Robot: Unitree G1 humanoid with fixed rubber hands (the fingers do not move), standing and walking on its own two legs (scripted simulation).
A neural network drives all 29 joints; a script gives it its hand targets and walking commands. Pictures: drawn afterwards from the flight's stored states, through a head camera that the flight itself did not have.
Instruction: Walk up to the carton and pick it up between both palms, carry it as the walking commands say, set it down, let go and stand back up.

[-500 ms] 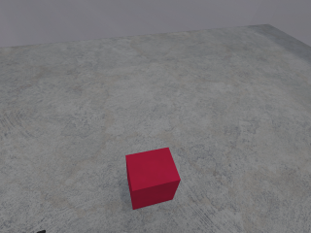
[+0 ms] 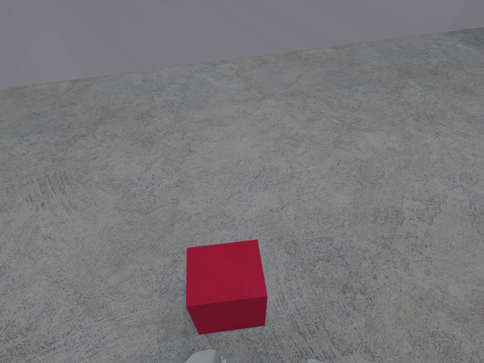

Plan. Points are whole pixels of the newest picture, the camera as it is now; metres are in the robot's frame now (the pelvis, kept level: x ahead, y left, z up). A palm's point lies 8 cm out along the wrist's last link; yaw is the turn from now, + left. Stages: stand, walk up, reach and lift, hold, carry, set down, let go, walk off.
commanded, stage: walk up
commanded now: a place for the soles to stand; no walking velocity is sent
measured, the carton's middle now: (227, 288) +0.50 +0.09 -0.57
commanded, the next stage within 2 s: none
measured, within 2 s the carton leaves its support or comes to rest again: neither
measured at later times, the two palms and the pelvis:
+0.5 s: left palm out of the picture +0.04 +0.38 -0.06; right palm out of the picture +0.15 -0.28 -0.09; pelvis +0.01 +0.03 +0.01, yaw +8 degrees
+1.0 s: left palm out of the picture +0.06 +0.37 -0.06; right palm (414, 355) +0.17 -0.25 -0.05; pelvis +0.02 +0.04 +0.05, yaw +6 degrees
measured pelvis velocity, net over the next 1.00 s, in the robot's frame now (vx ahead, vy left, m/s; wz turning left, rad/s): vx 0.02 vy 0.04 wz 0.11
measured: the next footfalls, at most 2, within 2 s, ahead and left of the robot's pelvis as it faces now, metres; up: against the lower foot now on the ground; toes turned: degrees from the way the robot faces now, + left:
left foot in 0.22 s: +0.06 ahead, +0.15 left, +0.00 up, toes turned +5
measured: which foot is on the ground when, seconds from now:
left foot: up 0.00-0.20, down 0.22-1.00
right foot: down 0.00-1.00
